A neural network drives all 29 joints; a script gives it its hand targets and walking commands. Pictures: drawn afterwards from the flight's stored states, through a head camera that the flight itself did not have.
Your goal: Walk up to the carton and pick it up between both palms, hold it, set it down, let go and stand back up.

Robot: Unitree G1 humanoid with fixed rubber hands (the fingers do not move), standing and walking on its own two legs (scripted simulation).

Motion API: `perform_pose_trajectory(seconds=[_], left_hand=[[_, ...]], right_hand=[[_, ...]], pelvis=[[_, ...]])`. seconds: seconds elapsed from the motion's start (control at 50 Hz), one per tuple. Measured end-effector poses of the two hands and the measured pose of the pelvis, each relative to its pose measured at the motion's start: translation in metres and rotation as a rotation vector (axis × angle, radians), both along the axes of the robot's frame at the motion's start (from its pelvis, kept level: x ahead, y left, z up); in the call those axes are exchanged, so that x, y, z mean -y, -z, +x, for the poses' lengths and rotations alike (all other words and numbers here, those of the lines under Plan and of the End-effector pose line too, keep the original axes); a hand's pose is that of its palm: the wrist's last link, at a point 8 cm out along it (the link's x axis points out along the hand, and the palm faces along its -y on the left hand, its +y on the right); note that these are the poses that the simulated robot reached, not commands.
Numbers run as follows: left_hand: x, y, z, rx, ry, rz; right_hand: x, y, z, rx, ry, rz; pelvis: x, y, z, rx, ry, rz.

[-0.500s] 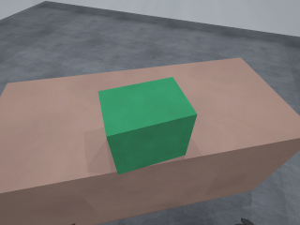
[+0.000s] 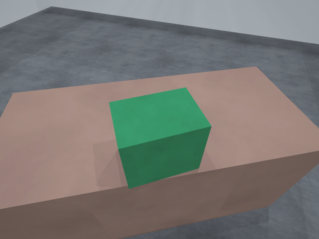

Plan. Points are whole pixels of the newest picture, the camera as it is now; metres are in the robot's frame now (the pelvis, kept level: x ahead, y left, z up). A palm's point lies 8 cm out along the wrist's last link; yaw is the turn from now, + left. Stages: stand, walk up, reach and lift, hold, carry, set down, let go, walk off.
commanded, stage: stand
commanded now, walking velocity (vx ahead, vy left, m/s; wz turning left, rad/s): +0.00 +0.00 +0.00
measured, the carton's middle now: (157, 137) +0.44 +0.03 -0.03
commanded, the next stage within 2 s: walk up in 0.56 s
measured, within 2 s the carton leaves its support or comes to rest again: neither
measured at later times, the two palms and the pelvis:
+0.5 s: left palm out of the picture +0.04 +0.27 -0.13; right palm out of the picture +0.05 -0.27 -0.12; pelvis +0.00 +0.00 +0.00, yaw +0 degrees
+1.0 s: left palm out of the picture +0.05 +0.27 -0.13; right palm out of the picture +0.06 -0.29 -0.13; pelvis +0.02 -0.02 +0.00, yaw +4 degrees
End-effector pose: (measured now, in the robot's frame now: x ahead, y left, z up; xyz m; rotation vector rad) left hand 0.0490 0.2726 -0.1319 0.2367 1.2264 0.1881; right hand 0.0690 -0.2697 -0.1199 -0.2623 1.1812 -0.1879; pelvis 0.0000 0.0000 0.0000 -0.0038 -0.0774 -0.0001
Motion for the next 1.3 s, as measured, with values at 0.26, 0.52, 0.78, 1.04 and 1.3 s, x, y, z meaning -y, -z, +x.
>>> perform_pose_trajectory(seconds=[0.26, 0.52, 0.78, 1.04, 1.3], left_hand=[[0.003, 0.001, -0.007, -0.020, -0.002, -0.007], [0.005, 0.001, -0.008, -0.023, -0.005, -0.007], [0.003, 0.000, -0.011, -0.036, -0.004, 0.001], [0.008, -0.002, 0.006, 0.035, -0.051, 0.017], [0.013, 0.001, 0.032, 0.097, -0.090, 0.029]], right_hand=[[-0.001, 0.001, -0.014, -0.028, 0.024, 0.003], [-0.002, 0.002, -0.022, -0.043, 0.036, 0.009], [-0.001, 0.004, -0.026, -0.053, 0.033, 0.007], [0.026, 0.005, -0.003, -0.054, -0.022, -0.037], [0.042, 0.003, 0.058, -0.006, -0.115, -0.085]], pelvis=[[-0.001, -0.002, -0.002, -0.004, 0.002, 0.002], [-0.001, -0.003, -0.003, -0.010, 0.003, 0.003], [0.000, -0.002, -0.002, -0.013, -0.008, 0.005], [0.016, 0.005, 0.022, -0.018, -0.070, -0.009], [0.029, 0.013, 0.040, -0.012, -0.131, -0.019]])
